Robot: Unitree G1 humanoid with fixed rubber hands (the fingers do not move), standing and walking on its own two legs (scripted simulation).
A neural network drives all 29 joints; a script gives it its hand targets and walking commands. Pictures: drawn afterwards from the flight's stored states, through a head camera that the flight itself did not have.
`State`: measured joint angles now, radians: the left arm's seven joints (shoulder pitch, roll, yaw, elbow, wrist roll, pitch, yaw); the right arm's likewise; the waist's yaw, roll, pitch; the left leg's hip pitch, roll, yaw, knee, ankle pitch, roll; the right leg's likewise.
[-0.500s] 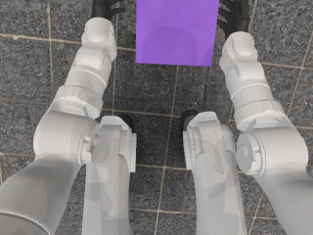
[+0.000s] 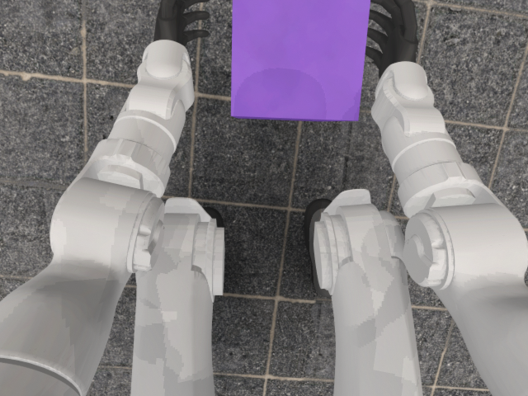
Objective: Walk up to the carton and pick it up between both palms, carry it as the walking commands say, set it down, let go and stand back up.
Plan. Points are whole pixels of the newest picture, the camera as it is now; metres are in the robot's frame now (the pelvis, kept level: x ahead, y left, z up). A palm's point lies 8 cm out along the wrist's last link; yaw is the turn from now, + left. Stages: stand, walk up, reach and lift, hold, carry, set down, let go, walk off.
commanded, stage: reach and lift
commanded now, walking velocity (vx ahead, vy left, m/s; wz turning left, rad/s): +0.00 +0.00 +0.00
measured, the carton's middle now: (288, 56) +0.50 -0.04 -0.27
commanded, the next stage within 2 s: none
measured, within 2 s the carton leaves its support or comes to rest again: leaves its support in 0.76 s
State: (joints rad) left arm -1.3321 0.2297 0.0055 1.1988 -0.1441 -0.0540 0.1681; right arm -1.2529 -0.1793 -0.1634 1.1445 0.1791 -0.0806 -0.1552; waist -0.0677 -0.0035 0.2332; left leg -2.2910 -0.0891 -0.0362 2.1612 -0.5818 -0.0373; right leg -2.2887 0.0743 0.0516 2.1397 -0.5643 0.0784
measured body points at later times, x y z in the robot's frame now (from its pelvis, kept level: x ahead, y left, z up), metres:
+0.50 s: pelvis +0.00 +0.00 +0.00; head +0.36 +0.00 +0.26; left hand +0.53 +0.09 -0.20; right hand +0.50 -0.16 -0.20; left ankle +0.10 +0.12 -0.34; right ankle +0.11 -0.13 -0.34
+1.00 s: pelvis +0.00 +0.00 -0.01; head +0.35 +0.00 +0.27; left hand +0.53 +0.09 -0.19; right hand +0.50 -0.16 -0.19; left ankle +0.10 +0.12 -0.34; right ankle +0.11 -0.13 -0.34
